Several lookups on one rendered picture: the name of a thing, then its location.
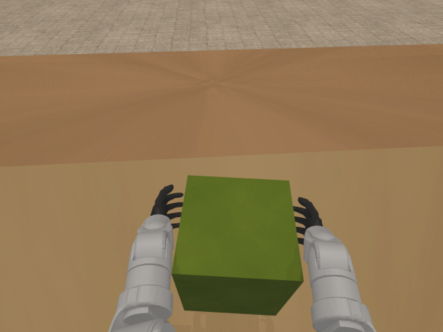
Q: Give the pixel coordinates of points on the carton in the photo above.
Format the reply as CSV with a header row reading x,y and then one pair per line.
x,y
237,247

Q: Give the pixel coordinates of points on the robot right hand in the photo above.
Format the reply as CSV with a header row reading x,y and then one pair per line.
x,y
311,214

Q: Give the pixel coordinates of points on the robot left hand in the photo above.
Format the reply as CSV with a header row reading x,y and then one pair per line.
x,y
160,206

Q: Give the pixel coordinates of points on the left robot forearm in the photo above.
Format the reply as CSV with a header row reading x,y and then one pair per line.
x,y
147,294

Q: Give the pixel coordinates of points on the right robot forearm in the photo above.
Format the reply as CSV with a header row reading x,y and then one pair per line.
x,y
337,303

